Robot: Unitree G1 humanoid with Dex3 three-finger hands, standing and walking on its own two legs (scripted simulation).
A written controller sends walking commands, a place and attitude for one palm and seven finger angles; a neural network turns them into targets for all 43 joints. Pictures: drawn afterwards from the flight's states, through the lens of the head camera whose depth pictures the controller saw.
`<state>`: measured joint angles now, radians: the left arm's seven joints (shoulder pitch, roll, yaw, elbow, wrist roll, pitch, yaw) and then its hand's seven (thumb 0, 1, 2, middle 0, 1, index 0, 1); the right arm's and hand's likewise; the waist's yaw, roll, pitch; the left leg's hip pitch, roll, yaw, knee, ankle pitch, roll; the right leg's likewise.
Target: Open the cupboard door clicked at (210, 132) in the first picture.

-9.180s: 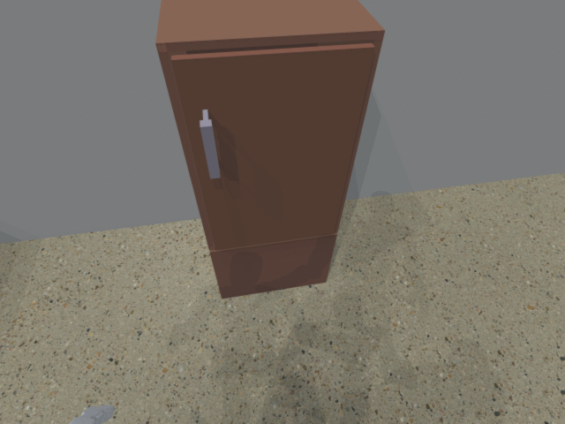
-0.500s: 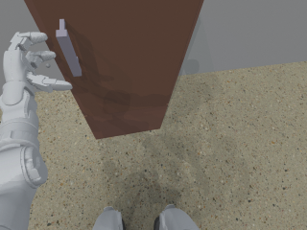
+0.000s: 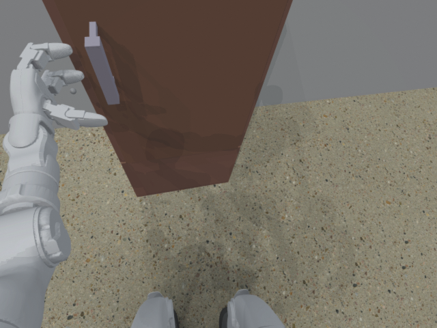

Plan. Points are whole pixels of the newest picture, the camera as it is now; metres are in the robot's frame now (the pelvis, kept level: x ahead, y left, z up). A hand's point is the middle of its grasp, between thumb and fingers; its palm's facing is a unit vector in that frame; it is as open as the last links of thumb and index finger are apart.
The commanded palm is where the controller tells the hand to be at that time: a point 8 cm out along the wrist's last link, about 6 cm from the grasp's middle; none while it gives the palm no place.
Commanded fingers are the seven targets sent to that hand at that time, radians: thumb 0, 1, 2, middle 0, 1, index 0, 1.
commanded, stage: slide the fingers in behind the handle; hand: left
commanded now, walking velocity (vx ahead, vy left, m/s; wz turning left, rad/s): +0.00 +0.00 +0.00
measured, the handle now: (103, 66) +0.57 +0.17 +0.08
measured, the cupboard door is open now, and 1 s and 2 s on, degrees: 0 0 1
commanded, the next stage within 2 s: close the thumb around the handle in 1.46 s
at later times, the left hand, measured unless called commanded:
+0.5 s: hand (99, 88) +0.52 +0.17 +0.08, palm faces +0.11 -0.99 +0.01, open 14.0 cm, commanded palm +0.49 +0.21 +0.08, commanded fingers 0.00 -0.50 0.30 -0.30 -1.20 -0.30 -1.20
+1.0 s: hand (121, 87) +0.52 +0.13 +0.08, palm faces +0.15 -0.99 -0.01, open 14.0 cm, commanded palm +0.49 +0.18 +0.08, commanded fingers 0.00 -0.50 0.30 -0.30 -1.20 -0.30 -1.20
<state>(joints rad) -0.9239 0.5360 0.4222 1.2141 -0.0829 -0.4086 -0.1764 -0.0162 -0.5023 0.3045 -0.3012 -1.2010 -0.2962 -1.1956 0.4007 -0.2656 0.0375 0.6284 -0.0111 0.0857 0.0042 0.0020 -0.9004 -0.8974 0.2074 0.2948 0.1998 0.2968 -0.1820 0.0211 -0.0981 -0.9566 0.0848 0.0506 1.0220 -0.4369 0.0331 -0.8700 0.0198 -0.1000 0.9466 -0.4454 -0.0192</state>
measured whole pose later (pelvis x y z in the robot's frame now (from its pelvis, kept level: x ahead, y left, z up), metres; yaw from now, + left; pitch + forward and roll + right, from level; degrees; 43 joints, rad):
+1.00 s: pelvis +0.00 -0.02 +0.00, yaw +1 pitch +21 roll -2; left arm -0.95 0.38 0.35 1.21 -0.04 -0.45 0.04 -0.02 -0.50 0.30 -0.30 -1.20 -0.29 -1.20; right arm 0.40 -0.26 0.01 0.65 -0.04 0.06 0.04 0.00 -0.90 -0.90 0.21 0.29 0.20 0.30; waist -0.18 0.04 -0.11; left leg -0.96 0.08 0.05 1.02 -0.43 0.01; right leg -0.89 0.02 -0.10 0.98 -0.46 -0.04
